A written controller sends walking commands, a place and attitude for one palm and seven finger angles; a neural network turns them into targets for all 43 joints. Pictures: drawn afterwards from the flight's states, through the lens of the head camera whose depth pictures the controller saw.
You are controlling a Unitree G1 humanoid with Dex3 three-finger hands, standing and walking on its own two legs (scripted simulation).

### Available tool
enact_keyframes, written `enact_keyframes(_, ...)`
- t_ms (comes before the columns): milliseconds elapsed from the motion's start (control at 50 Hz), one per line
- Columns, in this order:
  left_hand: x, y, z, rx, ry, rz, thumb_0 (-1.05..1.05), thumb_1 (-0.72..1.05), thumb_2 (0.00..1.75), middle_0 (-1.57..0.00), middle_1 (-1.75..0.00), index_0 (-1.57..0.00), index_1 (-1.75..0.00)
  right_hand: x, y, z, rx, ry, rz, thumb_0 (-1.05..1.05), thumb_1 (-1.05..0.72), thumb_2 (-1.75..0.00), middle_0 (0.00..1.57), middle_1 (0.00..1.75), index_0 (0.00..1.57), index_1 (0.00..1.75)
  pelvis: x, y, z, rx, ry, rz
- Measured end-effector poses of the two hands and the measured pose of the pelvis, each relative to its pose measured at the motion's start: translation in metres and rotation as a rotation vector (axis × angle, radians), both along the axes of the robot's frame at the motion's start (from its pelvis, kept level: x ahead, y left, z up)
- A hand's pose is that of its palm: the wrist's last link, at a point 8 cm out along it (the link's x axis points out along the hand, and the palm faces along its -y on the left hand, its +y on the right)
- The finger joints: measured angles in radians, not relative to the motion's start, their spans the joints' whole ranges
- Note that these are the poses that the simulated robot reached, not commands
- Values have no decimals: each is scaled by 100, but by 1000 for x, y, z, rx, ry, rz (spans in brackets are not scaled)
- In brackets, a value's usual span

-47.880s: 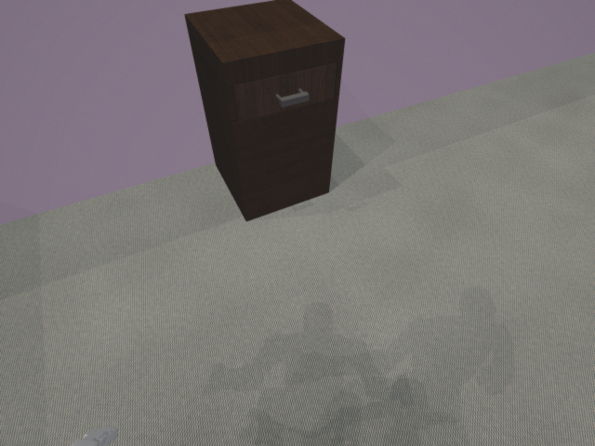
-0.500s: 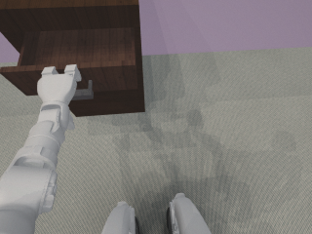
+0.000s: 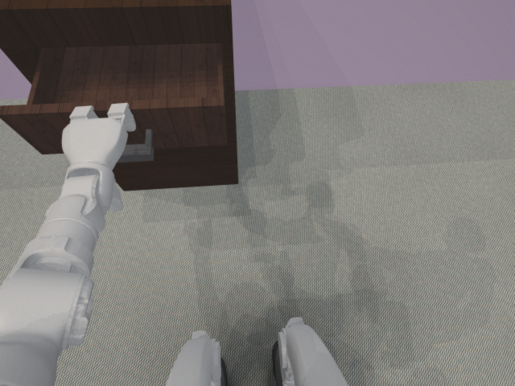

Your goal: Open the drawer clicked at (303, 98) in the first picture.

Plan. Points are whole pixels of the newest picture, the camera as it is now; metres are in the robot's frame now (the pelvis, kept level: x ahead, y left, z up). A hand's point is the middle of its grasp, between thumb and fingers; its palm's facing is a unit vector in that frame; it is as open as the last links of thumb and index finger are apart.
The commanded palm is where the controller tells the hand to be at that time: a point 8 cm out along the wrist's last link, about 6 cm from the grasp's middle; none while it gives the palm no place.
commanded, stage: lower the fingers behind the handle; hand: left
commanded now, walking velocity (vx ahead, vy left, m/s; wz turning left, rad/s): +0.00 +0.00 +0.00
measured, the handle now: (124, 144) +0.55 +0.22 -0.09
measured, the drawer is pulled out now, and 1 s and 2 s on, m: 0.15 0.15 0.16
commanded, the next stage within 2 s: lift the fingers back up to retry in 1.56 s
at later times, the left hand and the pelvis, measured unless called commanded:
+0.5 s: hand (121, 168) +0.49 +0.21 -0.07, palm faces -0.08 +0.00 -1.00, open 13.8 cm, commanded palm +0.48 +0.20 -0.01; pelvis -0.01 +0.01 -0.02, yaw -1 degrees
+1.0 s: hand (123, 169) +0.50 +0.21 -0.08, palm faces -0.05 +0.01 -1.00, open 13.8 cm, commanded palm +0.48 +0.21 -0.05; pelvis -0.02 +0.00 -0.05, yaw +0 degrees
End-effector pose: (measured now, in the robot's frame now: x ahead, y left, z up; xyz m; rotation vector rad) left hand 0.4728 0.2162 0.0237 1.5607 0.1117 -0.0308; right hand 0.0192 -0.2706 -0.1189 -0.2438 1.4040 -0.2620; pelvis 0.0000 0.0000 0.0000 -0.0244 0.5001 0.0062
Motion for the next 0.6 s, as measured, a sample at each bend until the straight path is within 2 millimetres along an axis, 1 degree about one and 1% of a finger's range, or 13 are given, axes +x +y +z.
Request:
enact_keyframes(140, -2, -2, -9, 0, -6, -24, 0, -49, 30, -32, -120, -32, -120, -14, 5, -3, 7, 39, -7, 1, -90, -89, 20, 30, 20, 30, -1, 3, -4, -6, 11, 4)
enact_keyframes(280, 2, -7, -22, -7, -26, -25, 0, -49, 30, -32, -120, -32, -120, -20, 6, -10, 5, 52, -13, 1, -90, -89, 20, 30, 20, 30, -4, 5, -13, -11, 29, 1)
enact_keyframes(400, 3, -7, -28, 1, -36, -9, 0, -49, 30, -32, -120, -32, -120, -20, 8, -16, 11, 51, -16, 1, -90, -89, 20, 30, 20, 30, -6, 7, -18, -11, 37, -4)
enact_keyframes(600, 0, -4, -39, 1, -16, -11, 0, -49, 30, -32, -120, -32, -120, -13, 8, -26, 12, 32, 4, 1, -90, -89, 20, 30, 20, 30, -8, 5, -26, -10, 49, -2)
